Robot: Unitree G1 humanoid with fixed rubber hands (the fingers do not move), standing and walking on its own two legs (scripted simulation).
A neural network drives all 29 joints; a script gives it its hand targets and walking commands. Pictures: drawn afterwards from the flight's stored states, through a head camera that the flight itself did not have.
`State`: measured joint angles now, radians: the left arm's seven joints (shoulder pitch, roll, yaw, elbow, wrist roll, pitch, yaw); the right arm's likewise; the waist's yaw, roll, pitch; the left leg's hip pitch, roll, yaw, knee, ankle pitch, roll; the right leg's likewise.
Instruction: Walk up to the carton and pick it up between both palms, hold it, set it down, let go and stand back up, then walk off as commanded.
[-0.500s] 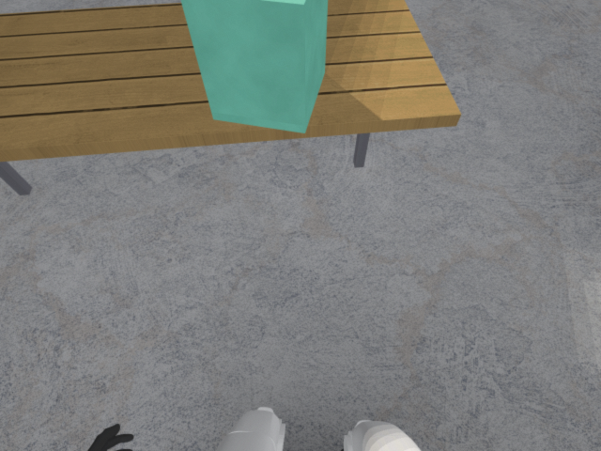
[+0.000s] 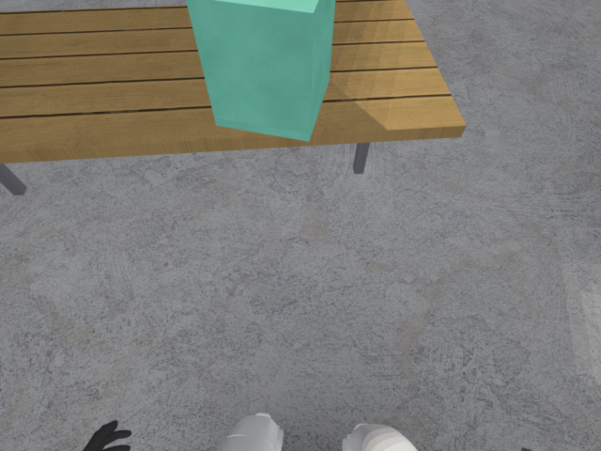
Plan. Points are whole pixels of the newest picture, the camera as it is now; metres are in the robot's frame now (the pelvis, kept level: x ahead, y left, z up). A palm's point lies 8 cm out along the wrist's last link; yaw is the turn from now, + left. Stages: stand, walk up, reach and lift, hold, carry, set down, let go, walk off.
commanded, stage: walk off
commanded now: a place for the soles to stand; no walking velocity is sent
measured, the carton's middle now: (272, 47) +0.79 +0.07 +0.06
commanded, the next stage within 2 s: stand in 0.52 s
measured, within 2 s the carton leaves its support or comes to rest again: neither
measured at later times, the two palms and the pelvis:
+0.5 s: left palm out of the picture +0.10 +0.31 -0.11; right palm out of the picture +0.07 -0.30 -0.11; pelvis +0.01 +0.00 +0.00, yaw +0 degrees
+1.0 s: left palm out of the picture +0.09 +0.30 -0.09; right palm out of the picture +0.08 -0.30 -0.09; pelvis -0.01 +0.00 +0.01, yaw +0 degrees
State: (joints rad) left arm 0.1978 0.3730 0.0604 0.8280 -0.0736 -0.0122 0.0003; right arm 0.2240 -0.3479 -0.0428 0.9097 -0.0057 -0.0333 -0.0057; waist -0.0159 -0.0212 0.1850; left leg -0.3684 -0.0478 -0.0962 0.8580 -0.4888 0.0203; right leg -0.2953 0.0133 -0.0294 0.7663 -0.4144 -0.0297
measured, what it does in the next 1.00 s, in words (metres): stands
